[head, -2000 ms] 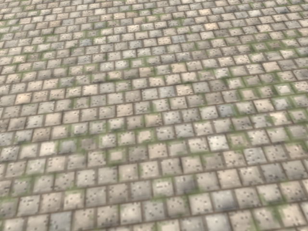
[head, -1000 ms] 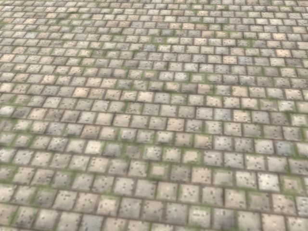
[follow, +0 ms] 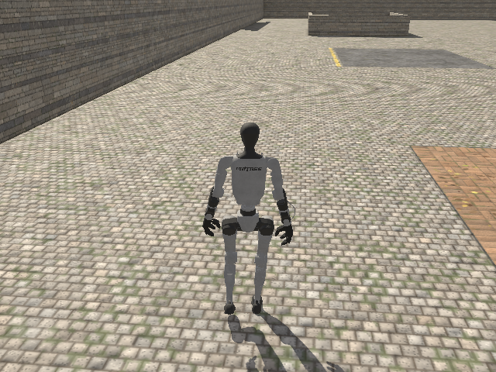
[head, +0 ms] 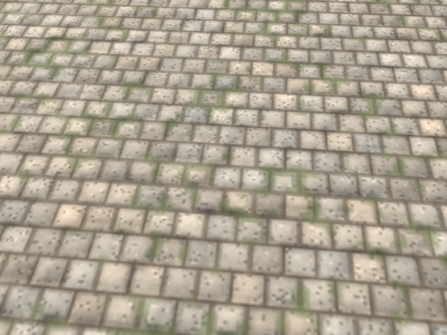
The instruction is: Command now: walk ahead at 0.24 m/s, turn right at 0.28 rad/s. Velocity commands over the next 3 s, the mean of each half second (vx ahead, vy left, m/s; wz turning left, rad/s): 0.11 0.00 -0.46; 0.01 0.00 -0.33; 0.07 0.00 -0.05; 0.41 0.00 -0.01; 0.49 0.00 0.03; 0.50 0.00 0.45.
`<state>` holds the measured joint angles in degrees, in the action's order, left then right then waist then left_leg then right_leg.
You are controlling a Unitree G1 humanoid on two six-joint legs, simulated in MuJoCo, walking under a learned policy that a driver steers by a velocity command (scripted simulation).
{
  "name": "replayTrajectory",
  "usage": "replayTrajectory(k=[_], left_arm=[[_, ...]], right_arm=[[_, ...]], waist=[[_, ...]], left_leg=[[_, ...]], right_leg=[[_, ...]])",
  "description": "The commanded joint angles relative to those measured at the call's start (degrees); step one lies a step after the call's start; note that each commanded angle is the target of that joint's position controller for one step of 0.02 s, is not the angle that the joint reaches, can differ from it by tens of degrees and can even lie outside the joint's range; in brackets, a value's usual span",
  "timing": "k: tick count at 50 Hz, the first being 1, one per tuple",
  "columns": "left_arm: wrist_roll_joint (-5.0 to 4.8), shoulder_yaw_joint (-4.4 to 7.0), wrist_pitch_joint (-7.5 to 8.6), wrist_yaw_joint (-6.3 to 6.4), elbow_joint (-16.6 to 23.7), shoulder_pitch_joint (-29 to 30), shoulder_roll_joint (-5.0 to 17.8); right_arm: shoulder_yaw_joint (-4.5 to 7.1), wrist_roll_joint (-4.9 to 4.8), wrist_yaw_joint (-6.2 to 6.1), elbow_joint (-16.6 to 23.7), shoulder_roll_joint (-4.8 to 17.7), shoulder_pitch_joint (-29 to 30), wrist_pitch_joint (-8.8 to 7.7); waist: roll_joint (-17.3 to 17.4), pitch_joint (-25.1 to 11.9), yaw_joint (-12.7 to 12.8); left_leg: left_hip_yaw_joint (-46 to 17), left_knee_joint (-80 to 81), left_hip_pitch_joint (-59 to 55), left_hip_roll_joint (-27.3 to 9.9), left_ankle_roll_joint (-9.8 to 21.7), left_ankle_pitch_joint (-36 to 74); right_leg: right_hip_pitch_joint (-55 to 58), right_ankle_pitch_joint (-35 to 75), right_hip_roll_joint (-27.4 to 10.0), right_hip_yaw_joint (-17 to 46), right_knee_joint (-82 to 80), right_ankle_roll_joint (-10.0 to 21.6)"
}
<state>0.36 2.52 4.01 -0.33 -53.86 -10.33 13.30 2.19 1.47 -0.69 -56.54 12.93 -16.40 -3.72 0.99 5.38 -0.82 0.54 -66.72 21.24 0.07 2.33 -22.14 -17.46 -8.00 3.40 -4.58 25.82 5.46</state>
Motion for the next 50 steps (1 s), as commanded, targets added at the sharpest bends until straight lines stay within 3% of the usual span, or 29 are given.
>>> replayTrajectory(k=[1, 4, 8, 12, 16, 18, 19, 20, 21, 22, 23, 24, 26, 27, 29, 32, 38, 40, 41, 42, 43, 44, 45, 46, 47, 49, 50], left_arm=[[-0.06, 0.92, 0.74, 0.21, 0.92, -3.89, 5.32], [0.39, 1.78, 0.24, 0.21, 1.32, -4.70, 8.38], [0.47, 2.05, -1.26, 0.40, 1.73, -7.41, 8.47], [0.88, 2.84, -2.73, 0.77, 2.22, -9.58, 9.30], [1.16, 3.77, -4.16, 1.24, 3.37, -8.86, 10.09], [0.59, 4.07, -4.78, 1.39, 4.60, -5.55, 10.31], [-0.07, 3.99, -5.05, 1.52, 5.56, -3.42, 9.74], [-0.57, 3.04, -5.02, 1.61, 6.92, -4.63, 5.93], [-0.95, 2.68, -5.25, 1.88, 7.77, -9.37, 3.29], [1.08, 3.68, -5.79, 2.07, 6.32, -9.48, 8.47], [1.19, 4.39, -6.16, 1.72, 5.67, -7.91, 9.83], [1.15, 4.56, -6.64, 1.27, 5.54, -7.17, 9.35], [1.17, 4.37, -7.68, -0.09, 5.99, -6.45, 8.59], [0.85, 4.23, -8.01, -0.55, 6.18, -6.02, 8.40], [0.47, 3.93, -8.39, -1.03, 7.34, -3.98, 8.05], [0.64, 3.21, -8.80, -1.29, 8.84, -1.08, 7.09], [-0.03, 1.70, -8.45, -0.87, 9.83, 0.31, 6.04], [-0.02, 1.33, -7.81, -0.57, 9.16, -1.49, 5.58], [0.29, 1.09, -7.13, -0.38, 8.43, -3.23, 5.44], [1.09, 1.18, -6.26, -0.01, 8.41, -3.17, 7.32], [1.88, 1.38, -5.46, 0.48, 9.47, -3.37, 11.38], [1.07, 1.80, -5.05, 0.91, 9.12, -1.49, 13.37], [1.12, 0.94, -4.71, 0.84, 9.23, 0.73, 9.90], [0.96, 0.04, -4.51, 0.99, 9.18, 3.46, 7.58], [1.19, -0.34, -4.55, 1.24, 9.21, 5.00, 6.85], [0.55, -0.65, -4.15, 1.81, 8.22, 3.50, 6.66], [0.39, -0.88, -3.99, 1.85, 7.57, 2.59, 6.32]], right_arm=[[0.89, 0.71, 0.08, 2.43, 2.84, -5.38, 1.37], [0.87, 0.33, -0.37, 4.10, 2.72, -3.06, 2.67], [0.90, -0.15, -0.89, 6.90, 3.84, 3.93, 3.74], [0.90, -0.69, -1.52, 9.04, 4.76, 8.97, 4.16], [0.84, -1.47, -2.31, 10.15, 5.26, 9.07, 3.53], [0.87, -1.71, -2.59, 9.75, 5.20, 5.34, 2.83], [1.05, -1.18, -2.77, 9.33, 5.75, 2.40, 2.19], [1.92, -0.04, -3.29, 9.74, 9.92, 0.95, 1.72], [2.85, -0.39, -3.14, 11.18, 15.51, 4.74, 2.43], [2.61, -0.81, -2.86, 11.25, 12.50, 2.94, 3.01], [1.44, -0.79, -2.72, 12.03, 8.71, 4.53, 3.12], [0.93, -0.59, -2.70, 12.86, 7.05, 7.84, 3.38], [0.88, -0.20, -2.83, 13.81, 7.33, 9.09, 3.47], [1.00, -0.02, -2.68, 13.71, 7.59, 8.01, 3.48], [1.34, 0.03, -2.46, 13.32, 8.35, 5.53, 3.34], [1.85, 0.13, -2.06, 12.47, 9.64, 2.63, 3.19], [2.50, 0.43, -0.20, 11.81, 11.83, 3.45, 3.62], [2.68, -0.03, 0.13, 11.31, 12.41, 4.08, 4.27], [2.64, -0.42, 0.17, 10.93, 12.30, 4.29, 4.69], [2.34, -0.40, 0.29, 10.29, 10.82, 2.08, 4.85], [0.96, 0.38, 0.82, 11.80, 5.18, -0.78, 4.99], [0.71, -0.75, -0.35, 12.24, 5.23, 3.61, 6.15], [1.32, -1.10, -0.59, 11.52, 7.94, 3.81, 6.91], [1.50, -1.23, -0.40, 10.42, 7.74, 3.39, 7.06], [1.63, -1.09, -0.26, 9.09, 7.86, 1.93, 6.92], [1.79, -0.10, -0.13, 7.13, 7.73, -0.17, 6.79], [1.64, -0.19, -0.14, 6.60, 7.06, -0.38, 6.75]], waist=[[-3.05, -7.19, -1.77], [-3.55, -8.75, -2.31], [-5.67, -8.75, -0.04], [-6.63, -7.40, 2.07], [-7.83, -6.55, 2.57], [-7.82, -6.39, 0.27], [-6.64, -6.57, -1.50], [2.33, -8.77, -0.42], [15.66, -8.78, 3.23], [9.92, -10.93, 1.55], [3.94, -9.05, 2.30], [2.39, -6.83, 3.56], [7.33, -6.15, 3.57], [7.72, -6.46, 2.99], [7.37, -7.02, 1.71], [7.55, -7.23, 0.00], [9.93, -8.15, -0.65], [9.16, -8.26, 0.68], [7.69, -7.92, 2.08], [2.85, -8.28, 1.66], [-12.48, -10.47, -0.29], [-16.13, -6.54, 1.95], [-9.80, -4.32, 0.74], [-9.03, -2.81, -0.48], [-9.03, -2.75, -1.41], [-9.12, -4.86, -1.15], [-8.11, -5.76, -0.87]], left_leg=[[-1.53, 2.00, 3.92, -1.99, -1.93, 2.23], [-0.74, 7.49, 4.32, -1.44, -3.68, 4.98], [-1.03, 14.43, 5.68, -1.48, -4.48, 9.42], [-2.25, 19.03, 6.72, -0.69, -4.51, 7.48], [-3.40, 26.19, 3.89, 0.84, -3.48, 1.65], [-3.32, 37.30, -3.13, 1.48, -2.64, 4.15], [-4.24, 46.28, -9.86, -0.11, -2.03, 10.78], [-13.40, 51.25, -16.76, -11.57, 0.47, 15.56], [-27.79, 50.81, -21.25, -24.66, 8.40, 38.31], [-27.15, 49.51, -19.45, -26.11, 13.29, 42.20], [-21.10, 49.35, -16.23, -22.18, 12.63, 40.16], [-14.89, 49.37, -13.77, -18.16, 10.33, 36.35], [-7.82, 49.12, -13.72, -13.55, 8.02, 36.38], [-6.00, 48.77, -14.13, -12.85, 8.05, 37.31], [-4.92, 48.49, -16.55, -13.89, 9.02, 37.61], [-5.03, 48.31, -18.30, -15.73, 10.41, 36.48], [-3.61, 45.96, -14.32, -16.00, 10.38, 35.16], [-3.32, 43.43, -13.29, -15.47, 9.10, 34.42], [-2.29, 41.34, -10.54, -14.68, 6.82, 31.86], [-0.66, 38.05, -5.82, -12.83, 3.04, 23.85], [4.31, 26.76, 3.01, -7.51, -1.29, -0.72], [1.40, 24.12, 0.73, -2.54, -1.92, -11.29], [-1.18, 20.70, -0.15, -3.20, -2.08, -9.00], [-1.76, 20.06, -0.02, -2.84, -2.02, -5.67], [-1.50, 20.12, -0.30, -2.48, -2.21, -3.11], [-1.11, 19.10, -1.05, -1.82, -2.87, -1.50], [-1.23, 19.72, -1.86, -1.72, -3.25, -1.58]], right_leg=[[7.64, 46.29, -14.98, 13.85, -8.30, 10.02], [5.38, 45.90, -13.44, 12.57, -7.98, 10.11], [5.42, 34.48, -12.25, 15.20, -7.81, 8.31], [7.61, 25.47, -12.85, 20.23, -6.52, 8.45], [9.56, 25.88, -13.29, 25.80, -2.66, 8.29], [7.70, 22.45, -11.46, 27.76, -0.18, 5.67], [3.98, 16.99, -8.90, 27.25, 2.78, 2.80], [-1.35, 2.97, -4.16, 21.73, 12.18, -0.60], [-12.88, -27.24, 6.70, 10.10, 21.23, -3.23], [-12.76, -30.44, 2.92, 8.21, 33.95, -4.03], [-11.90, -26.21, 1.44, 9.62, 37.98, -4.49], [-11.58, -22.28, 0.06, 9.35, 39.55, -5.38], [-12.34, -17.61, -0.14, 7.92, 41.31, -7.23], [-12.35, -16.51, 0.11, 7.27, 41.33, -7.93], [-13.25, -15.95, -0.20, 6.61, 39.03, -8.80], [-12.37, -16.89, -1.16, 6.44, 32.79, -8.80], [-0.63, -18.44, -1.11, 2.71, 15.87, -5.92], [4.26, -13.30, -0.87, 1.52, 5.87, -4.64], [9.47, -5.31, -1.11, 1.62, -4.07, -3.83], [15.31, -0.92, -4.66, 7.43, -10.81, -3.09], [21.78, 9.23, -21.01, 25.56, -13.29, -0.76], [8.19, 18.11, -24.86, 26.19, -11.43, 6.99], [7.23, 15.84, -21.61, 22.92, -12.01, 7.71], [6.30, 13.46, -18.45, 19.31, -12.38, 6.31], [7.10, 14.03, -15.63, 16.59, -12.19, 4.72], [10.43, 21.53, -14.10, 13.89, -10.28, 4.61], [11.31, 22.80, -14.26, 13.49, -9.66, 4.81]])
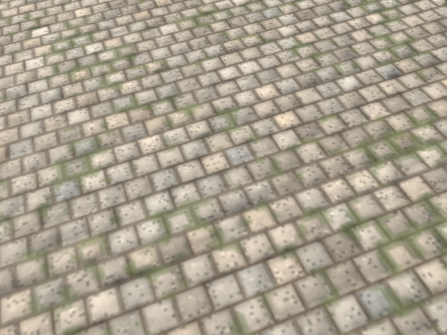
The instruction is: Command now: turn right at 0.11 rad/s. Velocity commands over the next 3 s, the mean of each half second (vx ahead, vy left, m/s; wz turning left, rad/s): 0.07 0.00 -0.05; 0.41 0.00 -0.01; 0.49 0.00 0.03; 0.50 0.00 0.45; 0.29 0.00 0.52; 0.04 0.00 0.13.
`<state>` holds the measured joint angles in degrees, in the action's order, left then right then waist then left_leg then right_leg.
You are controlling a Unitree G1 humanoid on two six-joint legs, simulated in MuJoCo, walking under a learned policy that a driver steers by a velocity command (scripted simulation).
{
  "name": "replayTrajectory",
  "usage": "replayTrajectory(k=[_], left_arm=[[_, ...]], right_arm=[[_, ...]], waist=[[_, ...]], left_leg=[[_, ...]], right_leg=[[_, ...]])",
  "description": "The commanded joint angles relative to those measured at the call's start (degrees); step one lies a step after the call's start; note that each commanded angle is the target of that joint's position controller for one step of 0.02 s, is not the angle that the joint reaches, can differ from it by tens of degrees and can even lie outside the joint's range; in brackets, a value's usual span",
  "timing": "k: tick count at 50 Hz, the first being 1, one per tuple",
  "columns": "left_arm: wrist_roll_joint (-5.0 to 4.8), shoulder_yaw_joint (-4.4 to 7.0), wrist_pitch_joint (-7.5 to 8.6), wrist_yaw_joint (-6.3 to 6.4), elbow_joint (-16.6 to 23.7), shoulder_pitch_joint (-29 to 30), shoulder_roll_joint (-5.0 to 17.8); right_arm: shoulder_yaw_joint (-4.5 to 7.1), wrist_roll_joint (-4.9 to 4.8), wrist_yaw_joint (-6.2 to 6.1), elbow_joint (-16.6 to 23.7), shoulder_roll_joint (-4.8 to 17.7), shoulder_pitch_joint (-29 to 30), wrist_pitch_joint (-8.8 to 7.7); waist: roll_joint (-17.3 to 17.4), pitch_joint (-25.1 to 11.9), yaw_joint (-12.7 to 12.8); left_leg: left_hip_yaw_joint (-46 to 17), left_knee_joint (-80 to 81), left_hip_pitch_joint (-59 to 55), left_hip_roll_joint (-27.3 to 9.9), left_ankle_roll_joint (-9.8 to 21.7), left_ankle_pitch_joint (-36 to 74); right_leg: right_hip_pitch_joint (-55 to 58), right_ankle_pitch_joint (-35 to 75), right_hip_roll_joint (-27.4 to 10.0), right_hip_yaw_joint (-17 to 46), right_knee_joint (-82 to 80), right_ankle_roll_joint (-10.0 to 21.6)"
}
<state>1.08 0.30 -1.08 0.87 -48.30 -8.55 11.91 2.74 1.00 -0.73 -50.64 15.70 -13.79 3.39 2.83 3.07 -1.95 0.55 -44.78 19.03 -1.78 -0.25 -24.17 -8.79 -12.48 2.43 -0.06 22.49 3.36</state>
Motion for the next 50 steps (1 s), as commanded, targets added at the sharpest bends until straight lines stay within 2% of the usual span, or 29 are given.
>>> replayTrajectory(k=[1, 5, 7, 8, 10, 11, 12, 15, 16, 18, 20, 21, 22, 23, 24, 26, 28, 29, 30, 31, 32, 33, 34, 35, 37, 40, 44, 47, 50], left_arm=[[-0.38, 1.19, 1.22, 0.72, 1.34, 0.27, 7.61], [0.04, 1.12, 1.13, 0.98, -0.95, -0.37, 8.15], [-0.23, 1.15, 1.02, 1.01, -1.86, 0.38, 8.25], [-0.54, 1.21, 0.99, 1.00, -2.28, 0.79, 8.27], [-0.64, 1.21, 1.31, 0.61, -3.35, -2.24, 7.14], [-0.94, 1.04, 1.02, 0.48, -4.54, -2.85, 5.61], [-0.68, 1.24, 0.87, 0.66, -5.73, -2.20, 6.86], [-0.56, 1.59, 0.84, 0.56, -7.50, -2.14, 7.20], [-0.51, 1.42, 0.90, 0.51, -8.24, -2.98, 6.65], [-0.31, 1.95, 0.54, 0.40, -8.82, -3.49, 7.48], [0.18, 1.92, 0.37, -0.09, -7.84, -1.66, 6.53], [0.38, 1.55, 0.73, -0.44, -7.12, -0.48, 4.65], [0.97, 1.24, 1.21, -0.78, -6.67, -0.28, 3.48], [1.00, 1.57, 1.72, -1.01, -6.29, 0.00, 4.70], [0.79, 1.89, 2.22, -1.32, -6.15, -0.70, 5.58], [0.38, 1.96, 3.13, -1.95, -6.48, -3.13, 5.14], [0.07, 1.98, 3.68, -1.72, -8.57, -9.51, 3.75], [0.03, 2.30, 3.77, -1.30, -10.87, -14.74, 3.88], [0.44, 2.77, 4.14, -0.72, -12.50, -20.04, 5.50], [0.96, 3.72, 4.69, -0.16, -13.11, -26.47, 10.51], [0.84, 4.22, 4.39, -0.34, -13.93, -26.56, 13.02], [0.71, 3.71, 4.48, -0.37, -11.85, -19.78, 10.91], [0.30, 3.22, 5.12, -0.62, -10.23, -15.53, 9.07], [0.04, 2.94, 5.73, -0.62, -9.59, -14.05, 8.18], [-0.08, 2.22, 6.76, -0.34, -10.45, -16.10, 5.97], [-0.28, 1.73, 7.18, -0.16, -12.70, -21.63, 4.92], [-0.06, 1.29, 7.01, 0.03, -13.32, -23.26, 4.59], [0.04, 1.37, 7.05, 0.22, -13.92, -24.01, 5.32], [0.03, 1.66, 7.14, 0.35, -14.00, -21.78, 6.44]], right_arm=[[0.88, 0.04, -0.21, 0.38, 3.56, -2.65, -0.39], [0.27, -0.45, -0.98, -0.77, 2.51, -0.96, -0.47], [-0.02, -0.62, -1.36, -2.29, 1.99, -2.71, -0.84], [-0.31, -0.39, -1.49, -3.32, 1.64, -4.11, -1.28], [-0.13, 0.72, -1.53, -3.96, 5.09, -4.22, -2.56], [-0.19, -0.38, -1.06, -4.75, 4.86, -1.17, -2.77], [-0.75, -0.34, -0.63, -4.83, 2.51, -0.72, -3.17], [-1.04, -0.29, -0.97, -6.63, 2.38, -1.69, -3.61], [-0.99, -0.28, -1.02, -7.36, 2.50, -2.59, -3.60], [-0.15, -0.03, -0.94, -7.58, 4.21, -3.56, -3.00], [0.38, -0.02, -0.77, -7.80, 5.19, -5.92, -2.53], [0.77, -0.05, -0.81, -8.56, 5.79, -8.00, -2.56], [1.32, 0.08, -0.88, -8.98, 6.50, -8.14, -2.74], [1.43, 0.27, -0.77, -8.81, 6.06, -7.87, -3.11], [1.61, 0.42, -0.59, -8.50, 6.26, -6.76, -3.57], [1.82, -0.03, -0.29, -7.73, 6.16, -3.59, -4.32], [2.10, -0.52, -0.02, -7.04, 6.10, -0.25, -4.41], [2.11, -0.28, 0.08, -6.80, 5.39, 0.33, -4.34], [1.66, 0.13, 0.22, -5.90, 3.51, 1.31, -4.63], [0.13, -0.20, 0.80, -3.71, -2.18, 2.11, -5.15], [0.75, 0.72, 1.16, -2.31, 0.55, 3.55, -5.42], [1.07, 0.97, 1.72, -1.79, 2.38, 4.82, -5.80], [1.00, 0.62, 2.44, -2.67, 2.08, 3.89, -6.30], [0.92, 0.59, 2.86, -3.57, 1.46, 2.50, -6.67], [0.94, 1.37, 3.38, -4.24, 1.17, 2.56, -6.43], [0.63, 1.18, 3.33, -2.46, 0.11, 7.21, -5.68], [-0.33, 0.76, 3.22, 1.79, -1.12, 17.03, -5.52], [-0.82, 0.27, 3.11, 3.81, -1.20, 20.75, -5.61], [-0.30, 0.17, 2.35, 3.91, 0.34, 17.45, -6.01]], waist=[[-9.41, -3.67, 0.55], [-10.46, -2.69, 1.96], [-9.38, -2.95, 0.88], [-7.90, -3.20, -0.12], [-2.87, -3.83, 2.40], [3.04, -0.97, 3.75], [1.49, -0.35, 2.43], [0.95, -0.29, 2.07], [0.51, -1.70, 2.03], [0.30, 0.20, 1.47], [2.25, 5.24, -0.08], [5.30, 6.00, -0.87], [7.55, 6.47, -0.70], [6.08, 5.90, -0.62], [4.72, 4.85, 0.34], [4.38, 4.02, 2.43], [4.37, 4.11, 5.84], [1.91, 4.06, 7.49], [-4.24, 3.59, 9.12], [-19.11, -0.01, 10.43], [-17.48, 4.21, 8.89], [-10.20, 8.32, 5.17], [-6.84, 7.81, 3.12], [-6.20, 6.15, 2.01], [-6.15, 3.43, 2.12], [-6.76, 3.04, 3.18], [-7.50, 4.64, 4.83], [-8.64, 5.22, 5.36], [-8.61, 3.49, 2.56]], left_leg=[[-1.30, -0.53, -0.39, 0.08, -0.99, 0.33], [-0.62, 9.82, -3.84, 0.83, -1.05, 0.47], [-0.16, 18.81, -7.95, 1.08, -0.46, 6.48], [-0.78, 25.52, -12.50, 0.20, -0.13, 15.00], [-7.46, 25.71, -18.15, -6.42, 1.04, 25.47], [-7.40, 25.18, -10.48, -5.82, 2.24, 22.43], [-6.99, 26.64, -8.52, -5.10, 1.99, 19.05], [-6.33, 28.32, -8.29, -4.05, 1.67, 15.95], [-6.11, 28.71, -9.36, -3.46, 2.02, 10.08], [-7.08, 28.20, -7.71, -2.34, 4.28, -9.08], [-13.47, 31.76, -6.64, -5.78, 7.56, -21.94], [-18.87, 35.45, -8.37, -9.64, 9.66, -24.35], [-23.53, 38.56, -8.63, -14.30, 11.92, -23.35], [-25.06, 40.31, -8.65, -16.09, 13.03, -20.06], [-24.10, 40.33, -9.64, -15.95, 13.03, -16.96], [-18.20, 38.78, -7.97, -12.89, 11.47, -12.45], [-11.95, 34.26, 0.58, -8.89, 9.74, -12.04], [-9.68, 29.18, 5.60, -6.43, 9.26, -12.57], [-6.03, 19.33, 11.81, -3.38, 8.07, -10.76], [2.46, -1.06, 19.33, 3.33, 5.38, -7.85], [-0.69, -10.67, 24.80, 4.34, 6.33, -7.50], [-3.42, -15.14, 25.66, 0.35, 6.98, -1.10], [-3.70, -15.13, 23.91, -1.29, 6.73, 4.48], [-2.89, -14.13, 21.93, -2.26, 5.94, 8.05], [-0.65, -13.72, 20.51, -2.51, 4.29, 12.35], [1.64, -12.06, 23.87, -2.36, 2.44, 14.69], [4.51, -1.24, 22.67, -1.09, 1.22, 17.99], [6.08, 6.97, 17.75, 0.27, 2.72, 19.77], [6.71, 11.33, 9.73, 2.41, 6.09, 18.22]], right_leg=[[3.01, 26.62, -13.36, 8.88, -6.05, 7.06], [2.40, 19.56, -13.27, 10.88, -5.35, 7.47], [1.48, 16.77, -12.72, 11.60, -4.34, 6.38], [-0.51, 14.45, -12.10, 11.48, -3.96, 4.62], [-4.57, 6.49, -8.05, 9.51, -3.34, 1.17], [-1.12, 4.16, -5.27, 6.93, -6.08, 0.60], [1.65, 4.89, -5.52, 6.89, -5.06, 0.22], [2.41, 6.35, -6.22, 7.00, -4.34, 0.36], [2.09, 1.20, -5.70, 6.72, -4.67, 0.41], [-3.08, -15.70, -2.69, 4.80, -1.45, 1.42], [-12.30, -22.32, -0.93, 3.46, 3.55, 1.73], [-15.16, -17.63, 0.37, 0.32, 9.25, 1.03], [-16.06, -11.19, -0.47, -2.27, 15.44, 0.47], [-17.28, -11.06, -2.17, -1.44, 19.54, 0.34], [-17.84, -12.60, -2.98, -0.78, 21.14, 0.38], [-13.54, -12.75, -3.15, -1.68, 16.73, 0.76], [0.02, -7.03, -1.04, -5.13, 5.97, 1.39], [7.76, -5.76, 1.14, -6.36, 2.14, 1.23], [14.52, -10.57, -2.73, 0.50, -2.62, 1.57], [19.15, -29.99, -18.49, 25.91, -15.02, 4.80], [12.42, -38.62, -24.58, 39.29, -20.31, 9.33], [7.57, -36.81, -23.81, 35.80, -19.62, 9.86], [5.90, -29.61, -20.56, 29.61, -19.14, 8.51], [6.62, -20.91, -17.79, 23.83, -19.24, 7.23], [9.08, -6.17, -14.60, 15.89, -18.31, 6.26], [12.05, 9.21, -13.70, 10.58, -16.43, 6.98], [10.45, 20.71, -12.57, 6.22, -15.67, 7.49], [10.58, 26.24, -13.09, 4.60, -15.24, 7.52], [12.92, 42.17, -14.43, 2.79, -10.16, 6.37]])
Over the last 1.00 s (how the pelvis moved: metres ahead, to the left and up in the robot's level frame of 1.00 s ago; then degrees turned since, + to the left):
0.06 0.02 0.01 -25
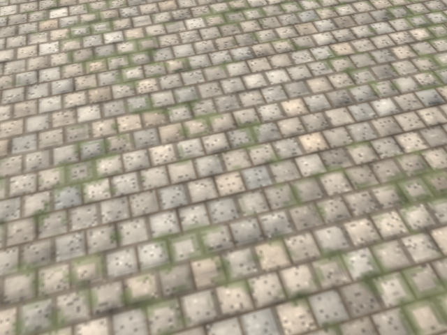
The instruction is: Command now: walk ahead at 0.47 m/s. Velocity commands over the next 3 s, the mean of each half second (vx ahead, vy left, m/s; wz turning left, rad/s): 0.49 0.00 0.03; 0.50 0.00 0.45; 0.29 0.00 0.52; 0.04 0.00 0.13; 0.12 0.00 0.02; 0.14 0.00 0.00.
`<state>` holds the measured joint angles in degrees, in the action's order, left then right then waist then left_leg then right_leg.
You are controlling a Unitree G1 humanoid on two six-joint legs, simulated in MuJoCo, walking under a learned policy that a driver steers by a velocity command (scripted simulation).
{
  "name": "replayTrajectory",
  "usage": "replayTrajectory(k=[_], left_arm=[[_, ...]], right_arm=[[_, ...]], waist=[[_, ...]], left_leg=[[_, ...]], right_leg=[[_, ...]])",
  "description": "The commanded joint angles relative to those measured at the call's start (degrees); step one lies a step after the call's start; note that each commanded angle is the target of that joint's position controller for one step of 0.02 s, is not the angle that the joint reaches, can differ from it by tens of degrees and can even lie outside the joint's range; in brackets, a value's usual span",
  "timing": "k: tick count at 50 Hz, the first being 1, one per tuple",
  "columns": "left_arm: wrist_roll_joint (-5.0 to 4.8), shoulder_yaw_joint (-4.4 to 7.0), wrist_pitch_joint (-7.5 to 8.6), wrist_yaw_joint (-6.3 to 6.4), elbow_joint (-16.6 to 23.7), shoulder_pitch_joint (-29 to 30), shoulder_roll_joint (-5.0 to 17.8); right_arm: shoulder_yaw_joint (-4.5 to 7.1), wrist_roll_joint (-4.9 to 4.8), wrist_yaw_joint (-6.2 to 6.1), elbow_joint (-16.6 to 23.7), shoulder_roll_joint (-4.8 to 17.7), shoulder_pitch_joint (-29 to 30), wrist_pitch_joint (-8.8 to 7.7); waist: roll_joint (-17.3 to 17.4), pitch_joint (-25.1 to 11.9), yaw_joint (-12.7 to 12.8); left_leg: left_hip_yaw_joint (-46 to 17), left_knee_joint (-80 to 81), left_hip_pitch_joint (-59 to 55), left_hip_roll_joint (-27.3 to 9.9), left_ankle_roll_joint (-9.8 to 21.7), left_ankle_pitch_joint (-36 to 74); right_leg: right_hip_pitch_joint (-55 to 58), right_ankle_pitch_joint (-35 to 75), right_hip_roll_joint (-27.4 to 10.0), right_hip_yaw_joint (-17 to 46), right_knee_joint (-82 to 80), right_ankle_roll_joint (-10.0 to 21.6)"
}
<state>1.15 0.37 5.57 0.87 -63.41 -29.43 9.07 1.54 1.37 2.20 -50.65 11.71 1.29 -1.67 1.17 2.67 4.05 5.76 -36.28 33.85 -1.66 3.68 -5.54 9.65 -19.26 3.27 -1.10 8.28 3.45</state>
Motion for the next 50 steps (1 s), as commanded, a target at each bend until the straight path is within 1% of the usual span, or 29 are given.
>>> replayTrajectory(k=[1, 2, 3, 4, 5, 6, 7, 8, 10, 11, 13, 16, 21, 26, 28, 29, 30, 31, 32, 33, 34, 35, 36, 37, 38, 41, 42, 47, 50], left_arm=[[-0.01, 1.85, 0.46, 0.43, 1.18, 0.05, 10.08], [0.04, 2.12, 0.20, 0.42, 1.26, 0.83, 10.77], [-0.19, 2.18, -0.02, 0.31, 1.58, 1.76, 10.93], [-0.34, 1.53, -0.14, 0.05, 3.06, 0.35, 8.20], [-1.74, 1.02, -0.34, -0.66, 3.28, -6.19, 2.53], [-0.51, 2.30, -0.59, -0.54, 3.75, -1.11, 7.85], [-0.22, 2.67, -0.35, -0.81, 5.50, 4.32, 8.55], [-0.15, 2.59, -0.12, -0.94, 5.97, 6.83, 7.58], [0.94, 2.50, -1.33, -1.55, 5.83, 6.31, 5.83], [1.01, 2.50, -1.92, -1.88, 5.86, 6.06, 5.04], [1.19, 2.53, -2.79, -2.23, 6.77, 8.33, 4.65], [1.19, 2.54, -3.44, -2.57, 9.83, 16.80, 5.40], [0.38, 1.75, -3.06, -2.81, 14.06, 28.73, 4.57], [0.08, 1.58, -2.36, -2.44, 17.29, 35.19, 5.64], [-0.14, 1.86, -1.62, -2.23, 17.76, 33.53, 6.75], [-0.22, 2.27, -1.19, -1.89, 16.86, 29.53, 7.67], [-0.18, 2.99, -0.66, -1.35, 14.80, 22.37, 9.09], [0.72, 3.95, 0.07, -0.60, 12.45, 12.86, 11.34], [2.59, 5.42, 0.34, 0.33, 12.37, 4.68, 17.13], [2.38, 5.97, -0.55, -0.31, 12.79, 6.33, 18.85], [1.04, 4.99, -1.18, -0.62, 13.64, 11.12, 13.46], [0.48, 3.95, -0.98, -0.74, 14.20, 15.61, 9.54], [0.59, 3.51, -0.65, -0.80, 14.19, 17.61, 7.80], [0.37, 3.25, -0.31, -0.50, 13.56, 17.36, 6.87], [0.13, 3.08, 0.07, -0.31, 12.85, 16.70, 6.26], [-0.46, 3.41, 1.56, -0.30, 11.46, 13.37, 7.12], [-0.37, 3.53, 1.76, -0.31, 11.26, 12.62, 7.52], [-0.02, 3.49, 1.80, -0.34, 10.37, 9.76, 8.05], [-0.07, 3.86, 1.54, 0.06, 9.77, 7.09, 9.92]], right_arm=[[1.45, -0.19, -1.06, 2.63, 5.36, -2.34, -1.23], [2.23, -0.27, -1.57, 0.15, 6.66, -10.22, -1.66], [3.12, 0.17, -2.16, -2.92, 8.10, -19.68, -2.15], [4.42, 1.60, -2.71, -4.54, 12.84, -28.89, -2.42], [4.98, 1.93, -2.14, -4.37, 15.97, -28.16, -2.08], [4.73, -0.36, -1.62, -3.85, 13.41, -22.26, -1.75], [3.60, -0.89, -1.48, -2.68, 9.21, -16.33, -2.01], [2.84, -0.63, -1.26, -2.72, 6.30, -14.25, -2.65], [1.73, -0.48, -1.72, -4.34, 3.25, -14.92, -3.56], [1.57, -0.45, -1.85, -5.23, 3.20, -16.75, -4.05], [1.69, -0.67, -2.04, -6.49, 4.55, -19.93, -4.71], [1.63, -0.81, -2.15, -7.32, 5.58, -23.57, -4.67], [0.90, -0.92, -2.38, -8.67, 4.79, -29.62, -4.44], [1.10, -0.15, -3.22, -9.42, 6.27, -32.86, -3.65], [1.45, 0.16, -3.51, -8.96, 7.18, -31.08, -3.42], [1.70, 0.20, -3.49, -8.52, 7.86, -29.50, -3.42], [1.90, 0.05, -3.19, -8.24, 8.36, -28.51, -3.45], [1.85, -0.64, -2.88, -7.45, 7.91, -27.10, -3.58], [0.90, -2.33, -2.54, -4.49, 3.66, -28.06, -3.77], [0.93, -3.31, -2.97, -4.17, 1.59, -33.51, -3.06], [2.35, -1.62, -3.32, -4.69, 6.68, -29.64, -2.23], [2.52, -1.16, -2.84, -3.94, 5.85, -26.11, -2.18], [2.46, -0.90, -2.43, -3.56, 4.27, -24.59, -1.93], [2.70, -0.03, -1.93, -3.29, 3.98, -24.06, -1.24], [2.70, 0.39, -1.38, -3.14, 3.11, -24.64, -0.39], [2.75, 0.54, -0.36, -1.01, 2.10, -20.97, 1.04], [2.74, 0.59, -0.12, -0.14, 2.20, -18.93, 1.28], [1.99, 0.39, 1.05, 4.40, 2.24, -7.91, 1.16], [1.38, 0.60, 1.63, 6.87, 2.15, -1.95, 1.04]], waist=[[-7.14, 1.15, -5.60], [-6.69, -3.12, -8.80], [-5.45, -7.88, -12.71], [0.77, -14.76, -14.45], [12.27, -18.86, -9.35], [4.37, -12.81, -8.24], [1.70, -4.76, -6.41], [-0.89, -1.42, -5.25], [0.35, -0.60, -2.32], [0.93, -0.83, -1.87], [0.89, 0.06, -1.54], [0.95, 2.45, -3.00], [1.59, 3.46, -6.34], [2.47, 3.14, -7.99], [3.05, 2.39, -6.13], [3.59, 0.69, -4.11], [3.17, -3.04, -1.21], [1.58, -8.53, 2.97], [-6.06, -17.87, 4.29], [-14.56, -23.09, 0.75], [-5.39, -15.30, -0.84], [-3.00, -7.28, -2.04], [-3.07, -3.71, -3.20], [-4.67, -1.72, -4.16], [-5.83, -1.18, -5.27], [-5.55, -0.55, -5.93], [-5.34, -0.18, -5.81], [-5.08, 2.17, -4.32], [-5.15, 2.88, -2.60]], left_leg=[[1.65, 3.34, -10.43, 3.87, 3.29, -2.08], [1.80, 5.35, -18.33, 5.48, 4.46, -2.55], [0.35, 8.26, -30.77, 4.12, 5.72, -0.96], [-15.00, 9.10, -44.10, -9.53, 8.07, -11.43], [-45.11, 18.49, -53.25, -22.89, 15.80, -16.25], [-45.33, 22.80, -46.42, -20.01, 14.61, -22.70], [-35.27, 23.93, -37.44, -18.25, 12.88, -20.81], [-28.92, 25.63, -30.91, -15.60, 11.59, -12.79], [-20.19, 27.08, -24.35, -11.41, 9.03, -3.29], [-18.20, 27.34, -23.61, -10.89, 8.92, 0.52], [-15.04, 28.24, -23.54, -9.98, 9.03, 4.85], [-12.22, 30.12, -25.46, -8.76, 8.37, 7.08], [-9.62, 28.84, -29.64, -6.85, 6.28, 17.99], [-13.09, 23.60, -39.35, -9.06, 8.09, 25.95], [-13.84, 20.02, -40.40, -9.70, 7.67, 31.71], [-13.50, 16.14, -39.35, -9.18, 6.75, 37.83], [-12.88, 8.58, -37.89, -7.75, 5.83, 40.86], [-11.30, -2.78, -30.32, -5.29, 4.76, 33.29], [-8.17, -21.07, -15.80, 0.01, 2.96, 10.47], [-6.84, -34.50, -2.06, 6.60, 2.27, -26.01], [-9.88, -37.59, 1.13, 2.12, 2.95, -20.95], [-9.80, -35.66, 1.15, 0.19, 2.72, -15.89], [-9.45, -33.65, -0.26, -1.57, 2.49, -13.13], [-9.14, -32.34, -1.53, -2.57, 2.01, -12.04], [-8.73, -31.64, -2.84, -3.10, 1.44, -11.26], [-7.67, -30.70, 0.38, -3.95, 0.57, -7.28], [-7.38, -29.88, 2.29, -4.31, 0.29, -5.27], [-4.19, -14.79, 4.34, -3.89, -0.61, 4.76], [-0.62, -5.84, 2.07, -2.96, 0.50, 6.01]], right_leg=[[-4.41, 57.72, -15.24, 3.01, 9.69, 5.47], [-4.22, 62.07, -14.52, 2.13, 18.86, 4.67], [-9.72, 55.92, -12.63, 0.75, 30.74, 3.73], [-21.17, 33.01, -9.13, -1.22, 48.46, 3.15], [-40.16, -10.96, 2.08, 0.31, 67.84, 1.35], [-44.68, -6.19, -1.56, 5.95, 70.94, 2.62], [-45.62, 0.00, -4.44, 5.04, 68.45, 2.89], [-43.41, 3.18, -6.23, 4.67, 65.47, 2.83], [-38.07, 4.55, -8.26, 4.41, 60.71, 1.82], [-37.10, 4.58, -8.30, 3.89, 59.34, 1.31], [-39.44, 5.72, -8.83, 2.52, 56.68, 0.31], [-46.24, 11.73, -9.97, 0.55, 50.42, -1.27], [-46.49, 19.66, -8.01, -2.58, 34.65, -2.56], [-47.21, 17.14, -5.62, -2.38, 26.89, -1.98], [-42.75, 13.12, -4.47, -1.93, 23.87, -0.75], [-36.40, 10.70, -2.93, -2.24, 22.07, 0.11], [-27.13, 10.70, -1.42, -2.83, 19.20, 1.22], [-12.54, 13.61, -4.84, 0.12, 17.22, 3.00], [4.10, 7.37, -20.90, 17.98, 16.34, 6.54], [10.59, 8.07, -31.02, 38.07, 10.59, 11.81], [2.92, 1.81, -27.49, 33.70, 8.91, 9.86], [-6.22, 2.40, -24.99, 24.67, 6.48, 8.19], [-12.01, 5.21, -22.39, 18.43, 4.23, 6.57], [-15.83, 8.19, -20.52, 13.65, 2.93, 5.40], [-18.15, 10.11, -19.31, 10.03, 1.94, 4.56], [-18.41, 17.09, -18.86, 3.78, 0.19, 4.74], [-17.98, 18.57, -18.66, 1.87, -0.16, 4.77], [-16.36, 25.23, -16.38, -6.81, -0.26, 4.22], [-12.69, 28.50, -17.78, -9.58, 0.12, 3.99]])
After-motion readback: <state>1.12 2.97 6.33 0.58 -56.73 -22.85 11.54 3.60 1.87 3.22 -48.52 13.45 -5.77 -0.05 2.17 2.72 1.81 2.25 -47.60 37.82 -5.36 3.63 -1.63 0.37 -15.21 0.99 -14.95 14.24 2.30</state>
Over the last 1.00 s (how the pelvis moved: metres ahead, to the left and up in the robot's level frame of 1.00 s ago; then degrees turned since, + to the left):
0.19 -0.01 -0.01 0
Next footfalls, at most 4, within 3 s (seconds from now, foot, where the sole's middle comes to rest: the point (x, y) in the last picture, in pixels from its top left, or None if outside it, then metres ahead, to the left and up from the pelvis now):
0.06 left None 0.22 0.09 -0.77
0.62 right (277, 308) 0.54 -0.07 -0.77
1.16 left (195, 240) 0.75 0.19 -0.77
1.76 right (235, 204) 0.90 0.07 -0.77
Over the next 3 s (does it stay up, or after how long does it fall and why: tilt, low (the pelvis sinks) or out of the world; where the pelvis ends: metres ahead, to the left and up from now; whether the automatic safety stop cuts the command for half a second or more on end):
stays up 0.92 0.20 0.00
